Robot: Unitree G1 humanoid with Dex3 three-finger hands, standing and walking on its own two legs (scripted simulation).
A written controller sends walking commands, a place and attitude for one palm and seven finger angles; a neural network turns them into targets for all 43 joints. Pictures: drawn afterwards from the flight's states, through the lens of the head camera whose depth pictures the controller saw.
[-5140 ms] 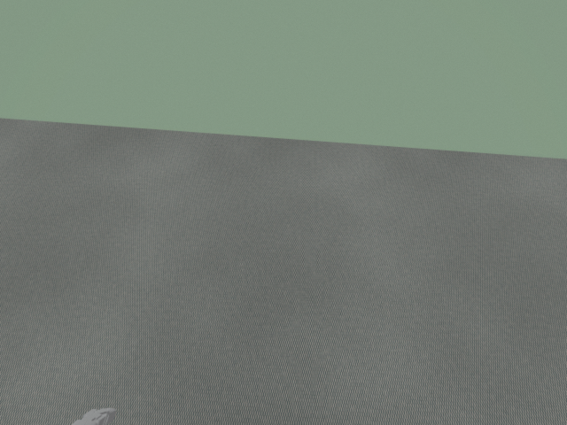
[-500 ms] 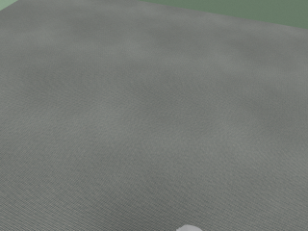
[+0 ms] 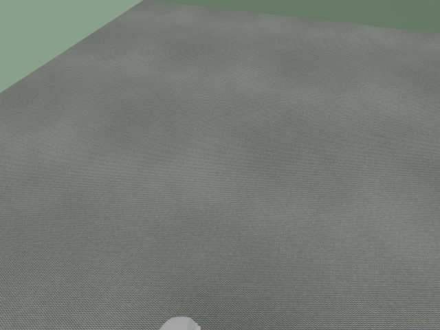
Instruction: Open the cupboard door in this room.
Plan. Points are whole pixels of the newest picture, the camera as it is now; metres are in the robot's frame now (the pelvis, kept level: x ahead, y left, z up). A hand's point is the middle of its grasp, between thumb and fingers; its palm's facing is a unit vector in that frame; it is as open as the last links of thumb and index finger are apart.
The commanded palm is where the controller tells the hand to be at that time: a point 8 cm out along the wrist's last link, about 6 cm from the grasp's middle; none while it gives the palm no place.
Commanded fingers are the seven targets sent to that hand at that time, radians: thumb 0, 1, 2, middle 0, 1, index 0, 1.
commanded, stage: turn or walk to find it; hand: left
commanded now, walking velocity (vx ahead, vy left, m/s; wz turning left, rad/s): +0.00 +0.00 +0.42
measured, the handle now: out of the picture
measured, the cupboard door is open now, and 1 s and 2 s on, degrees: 0 0 0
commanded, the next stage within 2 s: none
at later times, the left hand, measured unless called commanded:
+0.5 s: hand out of the picture +0.00 +0.27 -0.17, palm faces +0.23 -0.94 -0.25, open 7.4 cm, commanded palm none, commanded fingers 0.00 0.90 0.90 -0.20 -0.30 -0.20 -0.30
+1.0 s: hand out of the picture -0.07 +0.20 -0.16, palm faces +0.42 -0.87 -0.25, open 7.4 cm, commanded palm none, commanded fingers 0.00 0.90 0.90 -0.20 -0.30 -0.20 -0.30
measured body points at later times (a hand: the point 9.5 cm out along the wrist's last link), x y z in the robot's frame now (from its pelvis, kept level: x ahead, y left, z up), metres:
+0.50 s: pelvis -0.02 +0.05 +0.00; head +0.00 +0.07 +0.45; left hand -0.01 +0.32 -0.15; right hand +0.11 -0.18 -0.13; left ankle -0.02 +0.14 -0.74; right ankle +0.00 -0.11 -0.68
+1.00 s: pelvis -0.04 +0.00 +0.00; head -0.01 -0.01 +0.45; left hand -0.09 +0.24 -0.14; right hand +0.09 -0.23 -0.16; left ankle -0.13 +0.13 -0.68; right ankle +0.00 -0.09 -0.74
